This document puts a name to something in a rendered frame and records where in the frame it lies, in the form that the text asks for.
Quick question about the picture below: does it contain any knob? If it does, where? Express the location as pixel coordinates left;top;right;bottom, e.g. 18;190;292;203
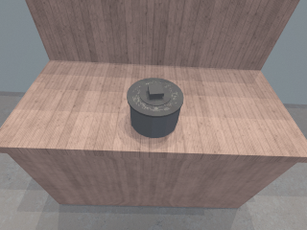
148;84;164;98

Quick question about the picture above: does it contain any table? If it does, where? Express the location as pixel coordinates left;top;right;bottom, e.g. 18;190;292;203
0;0;307;208

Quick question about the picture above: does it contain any pot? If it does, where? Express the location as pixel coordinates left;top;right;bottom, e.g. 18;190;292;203
130;107;180;138

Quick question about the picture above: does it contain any lid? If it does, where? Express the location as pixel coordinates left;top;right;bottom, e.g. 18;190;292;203
127;78;184;118

